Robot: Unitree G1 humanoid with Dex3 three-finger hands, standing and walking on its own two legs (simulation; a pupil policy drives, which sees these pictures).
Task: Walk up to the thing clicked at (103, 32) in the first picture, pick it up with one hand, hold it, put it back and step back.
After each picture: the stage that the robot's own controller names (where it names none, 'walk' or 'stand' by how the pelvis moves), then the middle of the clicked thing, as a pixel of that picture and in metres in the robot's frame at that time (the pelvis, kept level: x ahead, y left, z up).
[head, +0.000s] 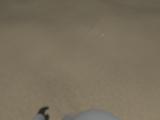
stand; (103, 33) +2.18 -0.36 -0.72
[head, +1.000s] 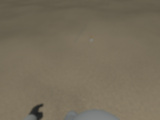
walk; (91, 39) +2.05 +0.08 -0.70
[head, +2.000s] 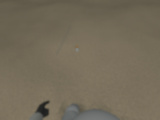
walk; (77, 48) +1.40 +0.34 -0.72
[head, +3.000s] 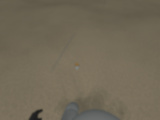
walk; (77, 66) +0.92 +0.26 -0.72
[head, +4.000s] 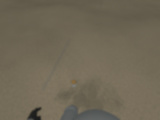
walk; (73, 83) +0.56 +0.21 -0.69
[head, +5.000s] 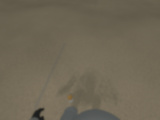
stand; (70, 98) +0.33 +0.21 -0.70
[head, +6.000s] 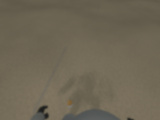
stand; (70, 103) +0.29 +0.19 -0.72
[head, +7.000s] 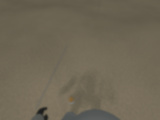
stand; (71, 100) +0.32 +0.18 -0.72
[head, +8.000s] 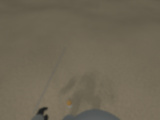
stand; (69, 104) +0.29 +0.20 -0.73
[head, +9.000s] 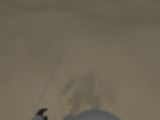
stand; (69, 104) +0.29 +0.21 -0.73
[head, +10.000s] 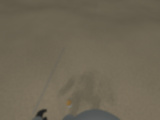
go down; (69, 103) +0.29 +0.21 -0.73
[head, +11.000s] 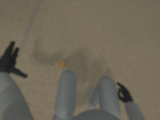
go down; (62, 66) +0.37 +0.22 -0.36
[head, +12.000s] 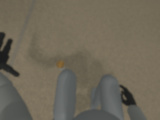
go down; (61, 65) +0.37 +0.23 -0.31
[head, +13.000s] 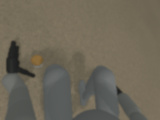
close in; (37, 61) +0.36 +0.26 -0.22
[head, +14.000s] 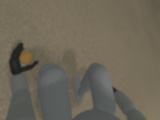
close; (27, 60) +0.36 +0.27 -0.22
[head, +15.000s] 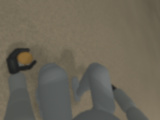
close; (25, 60) +0.36 +0.27 -0.22
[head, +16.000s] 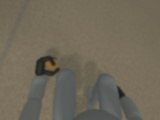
lift; (51, 66) +0.31 +0.26 -0.09
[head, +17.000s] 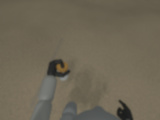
hold; (62, 71) +0.33 +0.18 +0.04
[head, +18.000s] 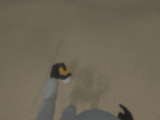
hold; (65, 74) +0.32 +0.17 +0.00
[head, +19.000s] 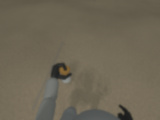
hold; (65, 74) +0.32 +0.17 +0.00
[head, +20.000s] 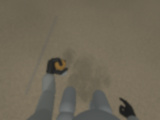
crouch; (61, 68) +0.36 +0.19 -0.06
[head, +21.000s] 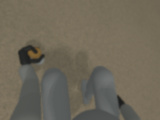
lower; (37, 56) +0.40 +0.27 -0.19
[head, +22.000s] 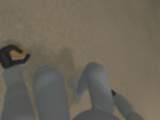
lower; (19, 56) +0.39 +0.29 -0.22
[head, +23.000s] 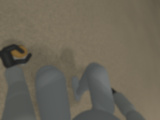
lower; (21, 56) +0.39 +0.29 -0.22
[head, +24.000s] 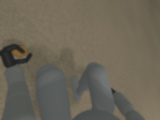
lower; (21, 55) +0.39 +0.29 -0.22
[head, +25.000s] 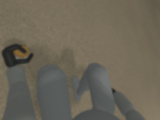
loosen; (23, 55) +0.38 +0.29 -0.22
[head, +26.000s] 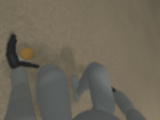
withdraw; (25, 57) +0.38 +0.27 -0.22
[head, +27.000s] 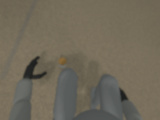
walk; (62, 62) +0.40 +0.23 -0.30
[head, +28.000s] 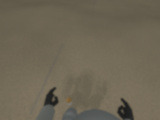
stand; (69, 101) +0.32 +0.18 -0.65
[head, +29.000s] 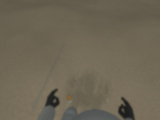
stand; (69, 99) +0.34 +0.20 -0.67
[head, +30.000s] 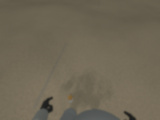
stand; (70, 98) +0.33 +0.19 -0.69
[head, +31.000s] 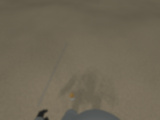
walk; (72, 96) +0.36 +0.19 -0.72
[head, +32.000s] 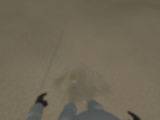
walk; (73, 79) +0.52 +0.15 -0.71
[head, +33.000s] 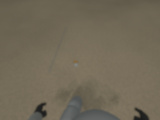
walk; (75, 63) +0.85 +0.26 -0.69
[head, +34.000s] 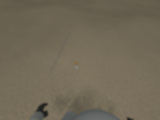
stand; (76, 65) +0.95 +0.21 -0.71
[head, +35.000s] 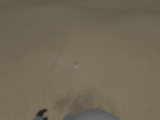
stand; (76, 64) +0.95 +0.22 -0.73
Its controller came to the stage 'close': yes
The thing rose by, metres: 0.71
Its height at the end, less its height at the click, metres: +0.00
